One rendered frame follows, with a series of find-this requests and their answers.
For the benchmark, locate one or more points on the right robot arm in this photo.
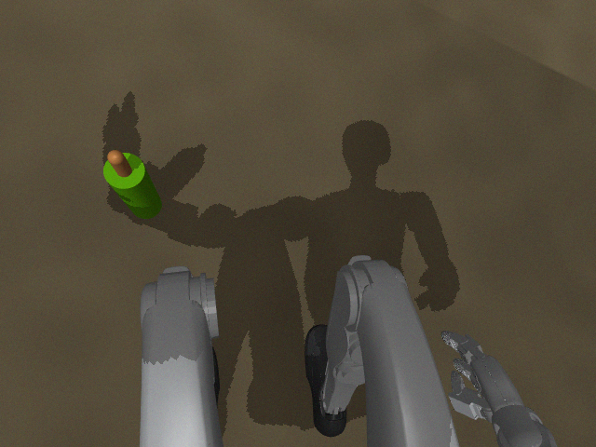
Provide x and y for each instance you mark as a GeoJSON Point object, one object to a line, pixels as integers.
{"type": "Point", "coordinates": [519, 426]}

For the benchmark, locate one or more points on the right robot foot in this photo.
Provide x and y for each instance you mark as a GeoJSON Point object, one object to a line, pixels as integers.
{"type": "Point", "coordinates": [315, 366]}

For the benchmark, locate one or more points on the bottle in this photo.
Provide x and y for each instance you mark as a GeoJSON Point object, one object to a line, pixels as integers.
{"type": "Point", "coordinates": [128, 176]}

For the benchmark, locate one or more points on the right robot hand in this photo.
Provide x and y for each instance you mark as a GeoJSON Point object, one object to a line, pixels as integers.
{"type": "Point", "coordinates": [487, 375]}

